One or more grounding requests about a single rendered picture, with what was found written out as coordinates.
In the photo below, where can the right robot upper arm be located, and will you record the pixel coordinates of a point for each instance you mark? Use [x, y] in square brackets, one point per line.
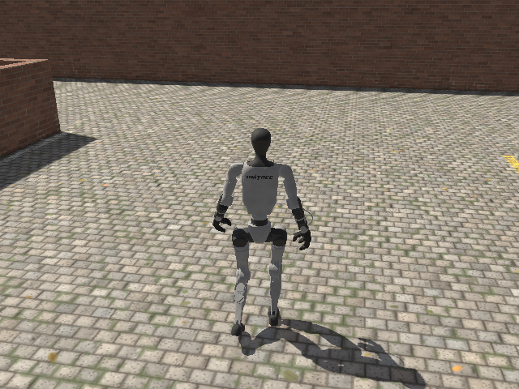
[290, 186]

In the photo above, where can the left robot forearm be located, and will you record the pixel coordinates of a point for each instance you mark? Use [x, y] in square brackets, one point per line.
[220, 211]

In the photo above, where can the left robot upper arm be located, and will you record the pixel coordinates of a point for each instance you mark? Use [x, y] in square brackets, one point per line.
[230, 182]

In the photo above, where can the right robot forearm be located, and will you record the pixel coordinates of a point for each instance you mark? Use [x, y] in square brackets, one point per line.
[300, 218]

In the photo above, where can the right robot shin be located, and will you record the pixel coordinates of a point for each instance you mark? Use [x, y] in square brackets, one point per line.
[275, 290]

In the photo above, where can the left robot hand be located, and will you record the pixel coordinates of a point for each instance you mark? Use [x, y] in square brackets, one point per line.
[218, 227]

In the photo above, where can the right robot hand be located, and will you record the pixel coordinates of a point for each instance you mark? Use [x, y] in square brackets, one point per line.
[306, 238]

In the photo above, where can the left robot foot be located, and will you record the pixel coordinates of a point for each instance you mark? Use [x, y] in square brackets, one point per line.
[237, 329]

